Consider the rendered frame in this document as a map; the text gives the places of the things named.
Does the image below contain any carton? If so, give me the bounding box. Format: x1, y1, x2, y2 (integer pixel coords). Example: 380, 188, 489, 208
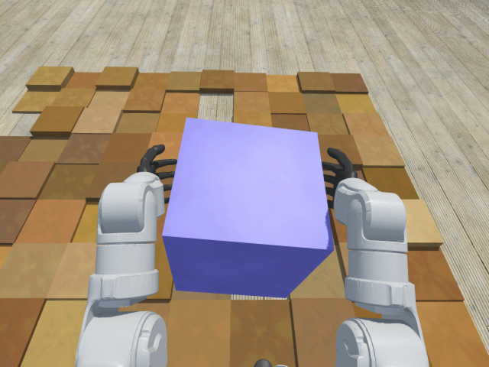
162, 118, 334, 298

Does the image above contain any robot left forearm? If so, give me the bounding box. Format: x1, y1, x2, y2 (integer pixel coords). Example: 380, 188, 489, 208
76, 172, 165, 360

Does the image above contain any right robot hand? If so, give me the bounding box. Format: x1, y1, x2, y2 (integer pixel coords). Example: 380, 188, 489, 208
322, 148, 358, 209

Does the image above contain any robot right forearm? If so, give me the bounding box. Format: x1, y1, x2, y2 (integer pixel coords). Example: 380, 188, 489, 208
334, 178, 429, 367

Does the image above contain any robot left upper arm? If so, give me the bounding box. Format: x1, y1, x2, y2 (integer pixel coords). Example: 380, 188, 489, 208
76, 311, 167, 367

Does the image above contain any robot right upper arm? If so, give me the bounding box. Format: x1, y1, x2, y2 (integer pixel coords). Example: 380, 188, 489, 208
335, 317, 428, 367

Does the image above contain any left robot hand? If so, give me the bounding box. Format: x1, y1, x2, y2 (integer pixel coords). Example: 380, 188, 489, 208
137, 145, 177, 204

